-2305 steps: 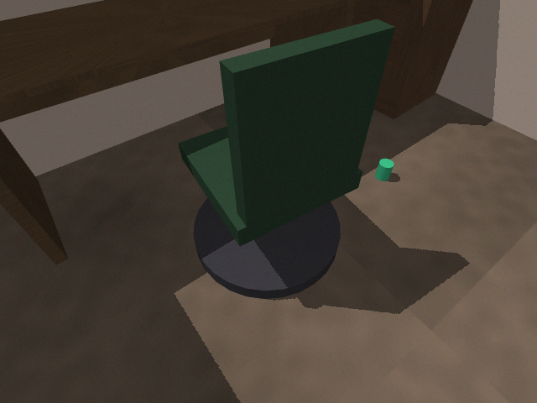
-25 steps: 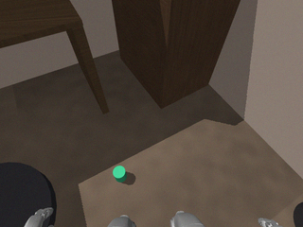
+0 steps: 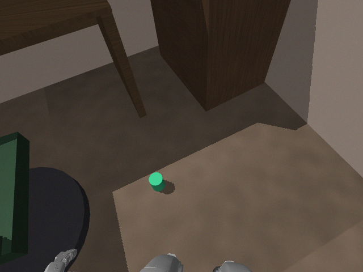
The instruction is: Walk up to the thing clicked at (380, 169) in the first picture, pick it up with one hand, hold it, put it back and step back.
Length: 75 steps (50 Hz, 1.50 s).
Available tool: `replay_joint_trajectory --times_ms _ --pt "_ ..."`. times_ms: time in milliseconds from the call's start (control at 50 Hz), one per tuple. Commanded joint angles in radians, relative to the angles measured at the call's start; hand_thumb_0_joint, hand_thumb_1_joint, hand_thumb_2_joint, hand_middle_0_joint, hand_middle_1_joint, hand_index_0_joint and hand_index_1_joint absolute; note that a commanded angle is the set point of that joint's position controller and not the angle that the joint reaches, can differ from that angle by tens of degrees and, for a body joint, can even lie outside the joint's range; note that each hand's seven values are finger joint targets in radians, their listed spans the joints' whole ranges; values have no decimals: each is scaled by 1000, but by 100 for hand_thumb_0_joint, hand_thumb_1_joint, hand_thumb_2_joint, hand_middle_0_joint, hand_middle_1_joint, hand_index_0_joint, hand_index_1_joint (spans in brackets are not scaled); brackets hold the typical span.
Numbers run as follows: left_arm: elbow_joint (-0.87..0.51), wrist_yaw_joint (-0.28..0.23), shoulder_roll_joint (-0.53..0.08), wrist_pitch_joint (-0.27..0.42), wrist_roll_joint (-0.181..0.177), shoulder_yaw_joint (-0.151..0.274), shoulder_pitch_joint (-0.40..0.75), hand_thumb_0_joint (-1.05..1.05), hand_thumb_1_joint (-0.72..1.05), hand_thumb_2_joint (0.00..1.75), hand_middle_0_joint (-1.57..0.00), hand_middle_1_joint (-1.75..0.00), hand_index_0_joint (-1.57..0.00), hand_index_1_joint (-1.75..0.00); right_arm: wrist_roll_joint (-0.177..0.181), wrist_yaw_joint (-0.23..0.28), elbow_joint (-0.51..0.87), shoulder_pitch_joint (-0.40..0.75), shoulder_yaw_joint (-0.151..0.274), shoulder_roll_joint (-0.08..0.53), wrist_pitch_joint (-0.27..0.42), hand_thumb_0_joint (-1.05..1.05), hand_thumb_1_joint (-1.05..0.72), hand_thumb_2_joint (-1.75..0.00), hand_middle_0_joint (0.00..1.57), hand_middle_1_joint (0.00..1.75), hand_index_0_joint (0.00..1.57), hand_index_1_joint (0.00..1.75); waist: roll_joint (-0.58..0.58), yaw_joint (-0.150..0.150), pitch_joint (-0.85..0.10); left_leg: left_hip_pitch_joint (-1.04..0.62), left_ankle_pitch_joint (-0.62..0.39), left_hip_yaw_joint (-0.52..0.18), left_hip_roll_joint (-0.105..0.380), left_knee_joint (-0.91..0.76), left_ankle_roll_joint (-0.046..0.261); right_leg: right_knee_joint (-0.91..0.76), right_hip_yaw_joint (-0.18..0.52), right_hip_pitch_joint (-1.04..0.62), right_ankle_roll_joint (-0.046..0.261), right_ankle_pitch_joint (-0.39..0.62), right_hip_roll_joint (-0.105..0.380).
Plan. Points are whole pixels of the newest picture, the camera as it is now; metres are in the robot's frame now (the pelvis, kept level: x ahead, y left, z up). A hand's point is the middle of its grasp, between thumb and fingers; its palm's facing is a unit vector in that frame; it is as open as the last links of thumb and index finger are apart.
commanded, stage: step back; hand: left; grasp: from above
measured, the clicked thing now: (157, 182) +0.56 +0.22 -0.71
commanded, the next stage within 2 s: none
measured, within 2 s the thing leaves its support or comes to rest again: neither
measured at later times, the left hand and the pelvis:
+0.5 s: hand out of the picture -0.08 +0.33 -0.16, palm faces -0.07 -0.91 -0.40, open 7.4 cm; pelvis -0.16 +0.05 +0.00, yaw -4 degrees
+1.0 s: hand out of the picture -0.18 +0.29 -0.12, palm faces -0.04 -0.90 -0.44, open 7.4 cm; pelvis -0.33 +0.03 +0.00, yaw +0 degrees
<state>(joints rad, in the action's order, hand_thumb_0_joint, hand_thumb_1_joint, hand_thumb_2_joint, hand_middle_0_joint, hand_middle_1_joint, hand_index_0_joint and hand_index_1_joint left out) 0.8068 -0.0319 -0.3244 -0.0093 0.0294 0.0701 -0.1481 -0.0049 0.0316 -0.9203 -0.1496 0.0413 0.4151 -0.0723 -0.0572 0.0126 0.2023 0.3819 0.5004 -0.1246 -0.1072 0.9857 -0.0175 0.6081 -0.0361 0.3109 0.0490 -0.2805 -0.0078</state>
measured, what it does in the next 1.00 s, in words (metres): walks backwards: left foot, then right foot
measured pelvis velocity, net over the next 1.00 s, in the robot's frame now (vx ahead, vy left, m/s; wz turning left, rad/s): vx -0.33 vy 0.03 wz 0.00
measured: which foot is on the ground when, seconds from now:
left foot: up 0.00-0.14, down 0.16-0.68, up 0.70-1.00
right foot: down 0.00-0.18, up 0.20-0.62, down 0.64-1.00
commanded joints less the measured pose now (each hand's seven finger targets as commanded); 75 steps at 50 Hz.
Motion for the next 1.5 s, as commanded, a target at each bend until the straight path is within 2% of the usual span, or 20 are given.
replay_joint_trajectory --times_ms 0,120,160,180,260,460,600,620,660,680,760,900,1020,1080,1180,1260,1340,1380,1420,1480 --pt "-65 -27 -279 5 -10 80 -80 0 90 90 -20 -30 -20 -30 -9 1 104 5 45 156 42 0 -90 -90 20 30 20 30 219 52 -287 87 29 20 71 -146 15 -80 327 -366 198 688 330" --pt "-104 -9 -305 -7 -15 66 51 0 90 90 -20 -30 -20 -30 -20 -27 68 -124 67 159 37 0 -90 -90 20 30 20 30 136 -55 -287 -192 -289 66 109 -469 81 -5 207 -60 67 289 210" --pt "-113 -13 -241 -9 -27 54 60 0 90 90 -20 -30 -20 -30 -37 -32 106 -35 87 266 38 0 -90 -90 20 30 20 30 -189 -42 -236 -210 -526 -318 409 -629 246 326 41 179 -25 -280 -88" --pt "-95 -26 -260 -17 -11 68 71 0 90 90 -20 -30 -20 -30 -39 -33 120 -28 98 316 39 0 -90 -90 20 30 20 30 -197 -78 -222 -65 -523 -402 501 -660 338 532 169 130 -38 -426 -105" --pt "-22 -16 -250 -27 -29 69 -57 0 90 90 -20 -30 -20 -30 -43 -15 160 127 66 196 47 0 -90 -90 20 30 20 30 -64 31 -124 -56 -499 -135 336 -648 206 739 241 217 -29 -214 -125" --pt "-25 0 -238 -12 -12 57 -97 0 90 90 -20 -30 -20 -30 -20 -18 158 10 84 190 48 0 -90 -90 20 30 20 30 -109 -58 -250 -349 -376 -99 363 -621 269 402 144 158 -111 -220 -47" --pt "85 22 -246 -18 -3 72 -325 0 90 90 -20 -30 -20 -30 -27 -25 183 103 101 227 13 0 -90 -90 20 30 20 30 -97 37 -289 -46 -32 -48 345 -636 158 -94 21 -212 -15 -76 1" --pt "87 22 -262 -16 9 83 -332 0 90 90 -20 -30 -20 -30 -20 -27 180 94 90 200 13 0 -90 -90 20 30 20 30 -45 41 -274 38 40 -25 299 -571 105 -130 83 -238 11 -114 13" --pt "2 23 -415 -19 26 112 -188 0 90 90 -20 -30 -20 -30 -8 -18 187 131 80 131 13 0 -90 -90 20 30 20 30 372 80 -104 139 64 66 -9 -48 -11 -433 607 167 199 -466 383" --pt "-52 12 -455 -14 29 114 -50 0 90 90 -20 -30 -20 -30 -17 -6 178 118 102 189 7 0 -90 -90 20 30 20 30 374 49 -8 76 45 -59 45 175 -19 -498 692 388 263 -517 469" --pt "-85 0 -258 0 21 79 126 0 90 90 -20 -30 -20 -30 3 -11 81 -98 68 126 20 0 -90 -90 20 30 20 30 193 -91 -106 99 -134 -56 -66 280 -2 -268 142 138 62 86 162" --pt "-70 -15 -266 -19 19 89 -106 0 90 90 -20 -30 -20 -30 -18 8 135 -38 43 117 50 0 -90 -90 20 30 20 30 275 70 -237 173 57 33 60 -107 -25 -110 238 -356 157 459 295" --pt "-111 -5 -289 -41 -8 60 23 0 90 90 -20 -30 -20 -30 -20 -4 50 -221 74 169 45 0 -90 -90 20 30 20 30 162 -27 -311 -185 -296 111 94 -549 53 1 184 -120 55 304 244" --pt "-123 -17 -268 -39 -13 70 134 0 90 90 -20 -30 -20 -30 -43 -18 117 -87 103 356 36 0 -90 -90 20 30 20 30 -231 -80 -200 10 -483 -423 523 -685 356 497 87 110 -51 -412 -32" --pt "-26 0 -252 -43 -28 64 -25 0 90 90 -20 -30 -20 -30 -47 -5 157 74 60 206 51 0 -90 -90 20 30 20 30 -58 39 -154 -21 -533 -61 315 -587 223 679 175 136 -28 -197 -92" --pt "-16 15 -221 7 -10 40 -7 0 90 90 -20 -30 -20 -30 -41 -14 128 -24 75 193 59 0 -90 -90 20 30 20 30 -116 -45 -218 -301 -206 -87 314 -561 235 190 102 156 -69 -222 -10" --pt "82 5 -225 56 3 46 -130 0 90 90 -20 -30 -20 -30 -34 -30 112 -6 73 194 37 0 -90 -90 20 30 20 30 -54 -4 -266 -186 -227 2 272 -366 166 -366 51 -179 -32 -27 -25" --pt "82 0 -325 71 25 66 -113 0 90 90 -20 -30 -20 -30 -23 -36 136 -5 36 84 43 0 -90 -90 20 30 20 30 195 -2 -212 190 -9 71 127 -197 47 -322 516 -300 54 -101 226" --pt "28 -1 -401 64 25 75 62 0 90 90 -20 -30 -20 -30 -29 -26 111 54 75 179 47 0 -90 -90 20 30 20 30 212 4 -84 -59 3 -35 183 -61 24 -358 632 203 208 -344 398" --pt "53 6 -294 74 10 47 39 0 90 90 -20 -30 -20 -30 -12 -43 80 56 58 145 68 0 -90 -90 20 30 20 30 182 -17 -92 -8 -84 51 123 -188 23 -281 329 13 107 -87 213"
